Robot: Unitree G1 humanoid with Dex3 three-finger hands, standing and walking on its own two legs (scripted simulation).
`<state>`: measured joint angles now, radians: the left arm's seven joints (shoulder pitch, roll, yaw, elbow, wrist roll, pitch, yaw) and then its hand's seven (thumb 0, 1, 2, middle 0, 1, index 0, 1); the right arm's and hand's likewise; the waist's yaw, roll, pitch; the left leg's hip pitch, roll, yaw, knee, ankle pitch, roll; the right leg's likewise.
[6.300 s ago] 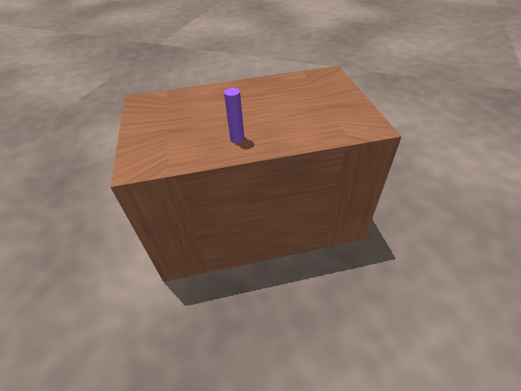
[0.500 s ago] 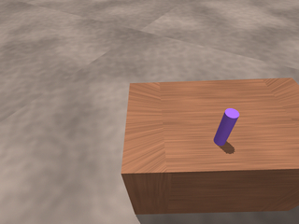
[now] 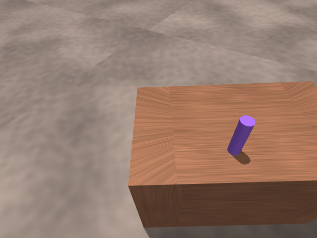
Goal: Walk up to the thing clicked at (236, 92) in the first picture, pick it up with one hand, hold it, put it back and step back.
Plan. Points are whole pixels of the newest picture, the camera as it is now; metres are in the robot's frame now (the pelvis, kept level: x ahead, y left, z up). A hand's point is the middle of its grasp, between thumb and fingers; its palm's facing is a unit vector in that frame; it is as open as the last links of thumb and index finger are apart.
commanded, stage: stand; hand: right
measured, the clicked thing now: (240, 136) +0.48 -0.26 -0.10
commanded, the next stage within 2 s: rise first in 0.30 s
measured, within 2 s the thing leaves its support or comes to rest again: neither
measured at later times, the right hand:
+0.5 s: hand out of the picture +0.11 -0.24 -0.15, palm faces +0.06 +0.94 -0.33, open 8.0 cm
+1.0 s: hand out of the picture +0.16 -0.27 -0.09, palm faces +0.26 +0.89 -0.37, open 16.8 cm
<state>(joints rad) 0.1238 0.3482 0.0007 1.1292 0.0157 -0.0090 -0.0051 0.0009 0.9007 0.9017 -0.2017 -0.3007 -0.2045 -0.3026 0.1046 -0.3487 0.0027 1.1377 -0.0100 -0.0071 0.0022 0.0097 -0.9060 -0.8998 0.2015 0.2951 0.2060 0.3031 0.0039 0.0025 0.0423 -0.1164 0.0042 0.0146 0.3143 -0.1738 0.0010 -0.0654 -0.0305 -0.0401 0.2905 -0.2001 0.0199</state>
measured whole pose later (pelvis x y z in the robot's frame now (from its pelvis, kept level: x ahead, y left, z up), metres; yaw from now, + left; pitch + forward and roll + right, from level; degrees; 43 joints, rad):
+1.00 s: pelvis +0.00 +0.00 -0.01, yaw -2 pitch +1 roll +0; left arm 0.17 0.25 0.10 0.73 -0.03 -0.06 0.09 -0.01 -0.36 0.10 -0.06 -0.07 -0.06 -0.06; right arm 0.22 -0.30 -0.15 0.59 0.04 -0.05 -0.08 0.00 0.39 -0.09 0.05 0.06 0.06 0.06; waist -0.02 -0.02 0.02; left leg -0.22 0.02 0.04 0.42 -0.22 0.00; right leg -0.18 -0.02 -0.01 0.41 -0.25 0.01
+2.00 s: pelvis -0.03 +0.00 -0.02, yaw -3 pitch +3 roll +0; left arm 0.16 0.26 0.08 0.68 -0.02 -0.12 0.08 -0.01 -0.51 0.03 -0.06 -0.05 -0.07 -0.05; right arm -0.11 -0.47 -0.44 0.73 0.14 -0.23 0.19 -0.01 0.44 -0.06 0.06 0.05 0.06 0.06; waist 0.02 0.04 -0.02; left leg -0.39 0.03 0.06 0.60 -0.27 0.00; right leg -0.37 -0.01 0.01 0.61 -0.30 0.01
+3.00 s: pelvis -0.03 -0.02 -0.07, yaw -1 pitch +17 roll +4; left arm 0.28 0.27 -0.04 0.41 0.02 -0.20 0.10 -0.01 -0.54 0.06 -0.06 -0.06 -0.07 -0.06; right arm -0.56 -0.85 -0.71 1.20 0.23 -0.36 0.60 -0.01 0.54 -0.05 0.04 0.04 0.05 0.05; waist 0.14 0.04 -0.13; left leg -0.82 0.00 0.06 0.91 -0.39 -0.02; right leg -0.84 -0.05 0.03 1.02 -0.47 -0.01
